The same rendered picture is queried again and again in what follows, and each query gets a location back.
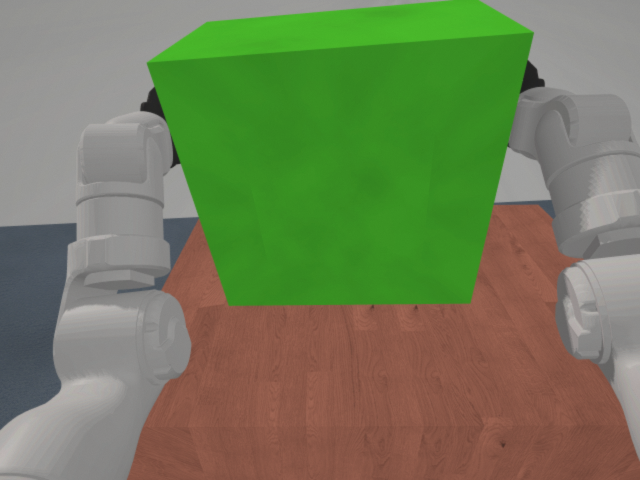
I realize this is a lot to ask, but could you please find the right robot forearm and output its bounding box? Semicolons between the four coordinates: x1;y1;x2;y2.
508;87;640;260

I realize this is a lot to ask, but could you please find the pedestal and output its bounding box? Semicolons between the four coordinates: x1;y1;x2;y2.
127;205;640;480

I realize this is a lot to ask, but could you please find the robot left hand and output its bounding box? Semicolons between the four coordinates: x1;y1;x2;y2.
140;87;181;168

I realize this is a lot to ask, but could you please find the carton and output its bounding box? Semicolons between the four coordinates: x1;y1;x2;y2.
147;0;534;306

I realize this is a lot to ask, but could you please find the robot right upper arm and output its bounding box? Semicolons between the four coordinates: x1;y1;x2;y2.
555;254;640;461

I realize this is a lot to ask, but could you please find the left robot forearm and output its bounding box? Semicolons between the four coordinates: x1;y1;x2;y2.
53;111;173;381

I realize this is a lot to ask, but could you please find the robot left upper arm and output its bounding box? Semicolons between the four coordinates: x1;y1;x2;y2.
0;289;191;480

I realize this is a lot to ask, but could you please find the robot right hand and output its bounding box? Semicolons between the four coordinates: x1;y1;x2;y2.
508;61;545;148

